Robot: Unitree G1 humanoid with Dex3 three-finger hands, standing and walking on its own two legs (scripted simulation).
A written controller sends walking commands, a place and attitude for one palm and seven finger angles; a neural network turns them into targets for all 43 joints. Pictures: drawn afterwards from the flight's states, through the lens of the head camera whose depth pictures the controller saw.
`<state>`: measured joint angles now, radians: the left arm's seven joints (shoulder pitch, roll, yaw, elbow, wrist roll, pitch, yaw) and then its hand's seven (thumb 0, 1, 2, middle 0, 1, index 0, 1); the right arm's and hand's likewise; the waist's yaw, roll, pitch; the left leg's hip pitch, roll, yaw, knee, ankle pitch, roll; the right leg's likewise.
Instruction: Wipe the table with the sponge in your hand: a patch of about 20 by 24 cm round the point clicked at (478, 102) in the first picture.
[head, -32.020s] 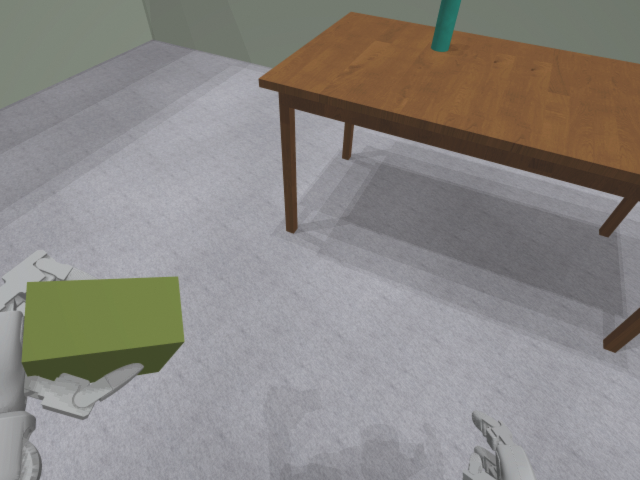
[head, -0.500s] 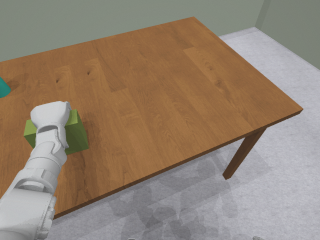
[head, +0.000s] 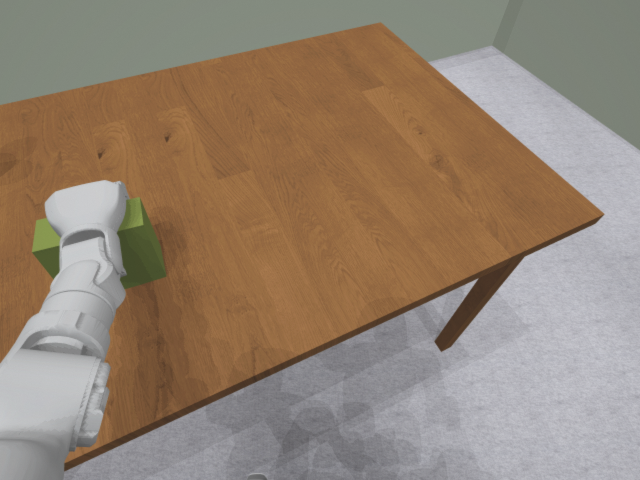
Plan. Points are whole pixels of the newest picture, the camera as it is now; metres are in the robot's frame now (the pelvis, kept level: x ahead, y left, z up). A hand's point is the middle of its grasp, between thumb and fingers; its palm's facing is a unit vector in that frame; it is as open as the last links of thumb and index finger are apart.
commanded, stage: slide back across to the first lane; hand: left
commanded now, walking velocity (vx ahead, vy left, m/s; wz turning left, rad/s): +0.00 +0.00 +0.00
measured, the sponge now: (111, 258) +0.41 +0.31 -0.01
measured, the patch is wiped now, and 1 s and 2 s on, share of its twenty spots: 1.00 1.00 1.00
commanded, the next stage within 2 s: wipe back along the first lane in 0.72 s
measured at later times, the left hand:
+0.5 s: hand (70, 231) +0.43 +0.35 +0.04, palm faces -0.11 -0.01 -0.99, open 10.0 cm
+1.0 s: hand (41, 247) +0.40 +0.38 +0.04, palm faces -0.12 -0.01 -0.99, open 10.1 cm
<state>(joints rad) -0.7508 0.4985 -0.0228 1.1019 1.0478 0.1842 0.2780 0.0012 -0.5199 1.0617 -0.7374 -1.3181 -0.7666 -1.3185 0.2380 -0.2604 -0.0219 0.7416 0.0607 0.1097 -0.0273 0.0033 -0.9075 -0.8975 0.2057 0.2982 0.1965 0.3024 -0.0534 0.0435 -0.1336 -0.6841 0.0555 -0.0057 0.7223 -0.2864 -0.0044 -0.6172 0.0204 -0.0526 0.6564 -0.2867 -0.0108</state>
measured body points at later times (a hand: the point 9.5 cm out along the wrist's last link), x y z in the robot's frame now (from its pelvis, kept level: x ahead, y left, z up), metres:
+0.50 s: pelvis +0.01 +0.02 +0.00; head +0.07 +0.03 +0.45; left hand +0.43 +0.35 +0.09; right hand +0.06 -0.25 -0.12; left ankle +0.03 +0.12 -0.71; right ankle +0.01 -0.12 -0.71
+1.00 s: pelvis +0.04 +0.02 +0.01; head +0.09 +0.02 +0.46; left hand +0.40 +0.38 +0.09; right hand +0.14 -0.26 -0.11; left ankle +0.03 +0.12 -0.71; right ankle +0.01 -0.12 -0.71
